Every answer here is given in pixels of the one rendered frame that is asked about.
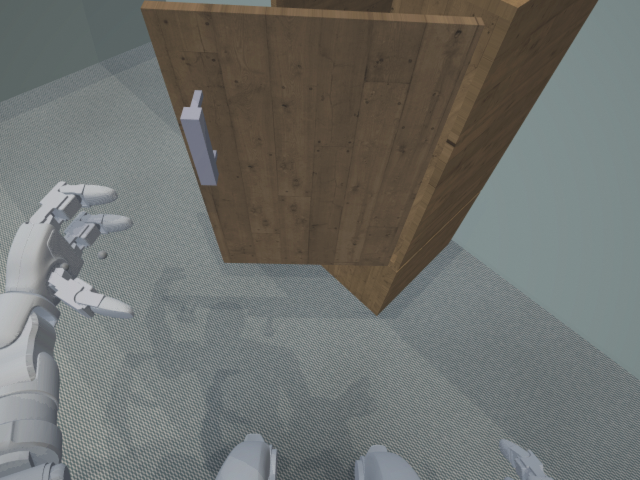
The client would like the left robot forearm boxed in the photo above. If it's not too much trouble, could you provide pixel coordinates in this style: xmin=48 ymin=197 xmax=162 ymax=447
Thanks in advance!
xmin=0 ymin=291 xmax=62 ymax=478

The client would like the handle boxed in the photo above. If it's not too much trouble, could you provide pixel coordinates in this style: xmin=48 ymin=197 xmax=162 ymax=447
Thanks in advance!
xmin=180 ymin=90 xmax=219 ymax=186

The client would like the robot right hand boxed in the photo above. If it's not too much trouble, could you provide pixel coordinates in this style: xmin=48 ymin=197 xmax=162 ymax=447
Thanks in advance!
xmin=499 ymin=439 xmax=554 ymax=480

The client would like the robot left hand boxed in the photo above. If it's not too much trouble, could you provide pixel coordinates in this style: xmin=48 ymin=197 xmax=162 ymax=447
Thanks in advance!
xmin=5 ymin=181 xmax=134 ymax=319

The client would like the cupboard door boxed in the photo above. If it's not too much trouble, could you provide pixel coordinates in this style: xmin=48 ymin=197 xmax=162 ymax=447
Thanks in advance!
xmin=140 ymin=0 xmax=485 ymax=266

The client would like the left robot shin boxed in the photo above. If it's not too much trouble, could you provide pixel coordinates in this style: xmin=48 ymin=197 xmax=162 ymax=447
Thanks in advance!
xmin=244 ymin=434 xmax=265 ymax=442

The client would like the right robot thigh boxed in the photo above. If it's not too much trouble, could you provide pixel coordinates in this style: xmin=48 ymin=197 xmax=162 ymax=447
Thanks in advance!
xmin=354 ymin=452 xmax=421 ymax=480

